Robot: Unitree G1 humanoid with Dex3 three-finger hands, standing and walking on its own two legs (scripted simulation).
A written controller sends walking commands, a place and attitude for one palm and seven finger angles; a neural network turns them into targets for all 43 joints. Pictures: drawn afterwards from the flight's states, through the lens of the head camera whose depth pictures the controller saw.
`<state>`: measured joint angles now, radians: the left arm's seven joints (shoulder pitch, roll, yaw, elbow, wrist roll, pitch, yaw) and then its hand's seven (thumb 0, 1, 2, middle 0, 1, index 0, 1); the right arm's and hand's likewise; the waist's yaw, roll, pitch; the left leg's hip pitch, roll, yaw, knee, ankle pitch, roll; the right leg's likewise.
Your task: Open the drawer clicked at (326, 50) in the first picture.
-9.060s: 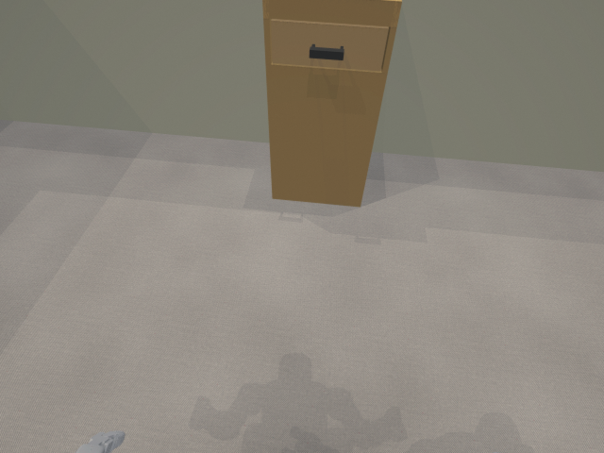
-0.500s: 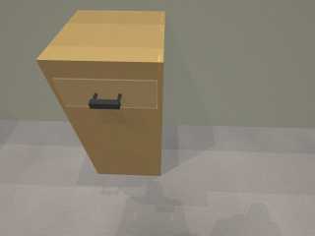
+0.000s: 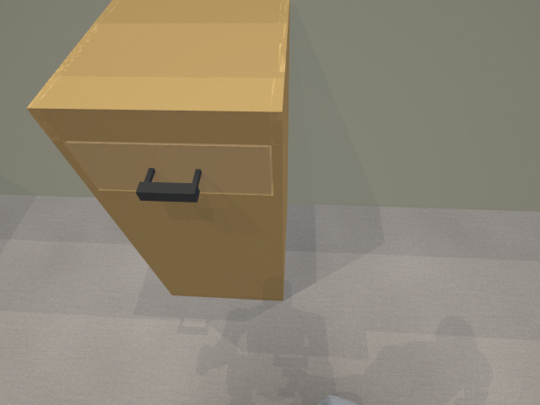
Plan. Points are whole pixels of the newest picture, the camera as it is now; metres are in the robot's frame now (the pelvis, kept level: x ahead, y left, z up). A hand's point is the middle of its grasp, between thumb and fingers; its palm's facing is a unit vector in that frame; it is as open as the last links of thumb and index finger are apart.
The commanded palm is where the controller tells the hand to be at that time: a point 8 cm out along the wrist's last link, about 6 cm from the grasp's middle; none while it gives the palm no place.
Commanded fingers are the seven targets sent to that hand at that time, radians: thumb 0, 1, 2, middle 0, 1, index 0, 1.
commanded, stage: come to a stop and stand still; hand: left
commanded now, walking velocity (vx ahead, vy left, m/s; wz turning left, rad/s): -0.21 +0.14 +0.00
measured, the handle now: (171, 182) +0.49 +0.23 -0.02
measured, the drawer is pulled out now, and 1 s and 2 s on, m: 0.00 0.00 0.00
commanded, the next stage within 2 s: look again from close up in 0.86 s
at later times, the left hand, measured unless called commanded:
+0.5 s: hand out of the picture +0.01 +0.23 -0.17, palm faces +0.06 -0.97 -0.23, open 7.3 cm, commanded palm none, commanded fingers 0.00 0.90 0.90 -0.20 -0.30 -0.20 -0.30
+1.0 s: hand out of the picture -0.03 +0.22 -0.16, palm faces +0.00 -0.98 -0.18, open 7.3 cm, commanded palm none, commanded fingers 0.00 0.90 0.90 -0.20 -0.30 -0.20 -0.30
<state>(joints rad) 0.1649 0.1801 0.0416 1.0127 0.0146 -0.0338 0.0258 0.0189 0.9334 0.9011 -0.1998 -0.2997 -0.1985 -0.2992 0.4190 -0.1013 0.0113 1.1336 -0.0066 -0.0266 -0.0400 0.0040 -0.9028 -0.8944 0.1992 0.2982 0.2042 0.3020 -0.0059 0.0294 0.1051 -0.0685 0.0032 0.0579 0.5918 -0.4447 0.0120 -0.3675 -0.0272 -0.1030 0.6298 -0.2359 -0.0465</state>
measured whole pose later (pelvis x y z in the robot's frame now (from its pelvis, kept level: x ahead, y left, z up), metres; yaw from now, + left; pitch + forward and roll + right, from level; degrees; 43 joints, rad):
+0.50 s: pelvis -0.03 +0.04 +0.00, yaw +0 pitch -4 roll +0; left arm 0.30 0.19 0.02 0.97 0.02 0.06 0.04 0.01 0.91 0.90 -0.20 -0.30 -0.20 -0.30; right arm 0.22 -0.19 -0.02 0.89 -0.02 0.03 0.00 0.00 -0.91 -0.90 0.19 0.30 0.20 0.30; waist 0.02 0.00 0.00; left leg -0.25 -0.01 0.09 0.63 -0.32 0.06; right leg -0.33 -0.05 -0.07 0.64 -0.30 -0.02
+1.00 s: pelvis -0.04 +0.06 +0.01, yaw -1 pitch -2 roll +0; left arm 0.33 0.15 -0.01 1.03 0.02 0.01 0.03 0.01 0.92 0.90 -0.20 -0.30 -0.20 -0.30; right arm 0.35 -0.18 0.01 1.04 -0.02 0.01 -0.01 0.01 -0.91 -0.89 0.20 0.30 0.20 0.30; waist -0.01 0.00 0.01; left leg -0.22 -0.04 0.11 0.45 -0.20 0.07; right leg -0.26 -0.04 -0.04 0.47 -0.18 0.01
